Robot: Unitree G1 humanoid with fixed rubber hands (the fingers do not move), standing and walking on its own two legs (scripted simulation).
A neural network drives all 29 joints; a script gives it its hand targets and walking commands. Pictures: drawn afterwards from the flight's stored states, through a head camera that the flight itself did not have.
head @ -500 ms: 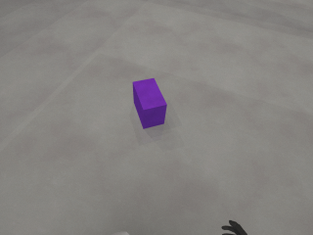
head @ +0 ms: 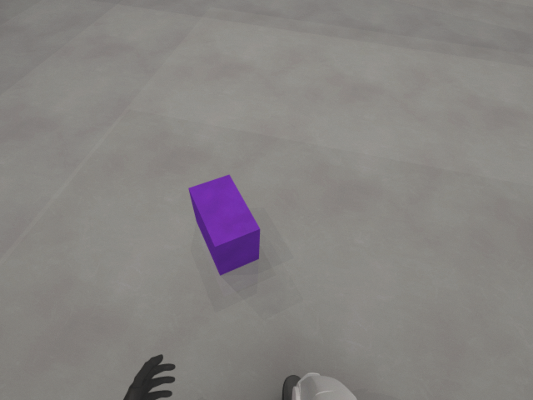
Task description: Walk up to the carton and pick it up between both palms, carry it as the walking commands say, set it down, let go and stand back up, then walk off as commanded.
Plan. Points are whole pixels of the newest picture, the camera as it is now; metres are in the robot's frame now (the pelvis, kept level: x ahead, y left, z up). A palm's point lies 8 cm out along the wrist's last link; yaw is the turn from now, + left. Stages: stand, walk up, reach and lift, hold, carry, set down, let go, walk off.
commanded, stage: walk up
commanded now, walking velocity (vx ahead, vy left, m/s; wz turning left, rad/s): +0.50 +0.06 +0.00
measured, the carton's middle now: (224, 224) +0.81 +0.06 -0.64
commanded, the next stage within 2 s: none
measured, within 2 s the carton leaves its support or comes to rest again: neither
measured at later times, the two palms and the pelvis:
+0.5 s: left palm out of the picture +0.13 +0.26 -0.13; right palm (336, 276) +0.33 -0.17 -0.12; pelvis +0.21 +0.05 +0.01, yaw +1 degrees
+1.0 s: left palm (101, 285) +0.36 +0.28 -0.12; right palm (353, 313) +0.24 -0.17 -0.09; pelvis +0.31 +0.05 +0.04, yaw +1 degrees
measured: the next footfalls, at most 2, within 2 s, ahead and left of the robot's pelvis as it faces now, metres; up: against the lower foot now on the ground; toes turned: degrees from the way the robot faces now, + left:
left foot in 0.50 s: +0.35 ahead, +0.17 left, +0.00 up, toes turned +10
right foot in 1.12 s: +0.43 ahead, -0.13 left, +0.00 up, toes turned -7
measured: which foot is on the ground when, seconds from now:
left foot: down 0.00-0.04, up 0.06-0.48, down 0.50-1.00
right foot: down 0.00-0.50, up 0.52-1.00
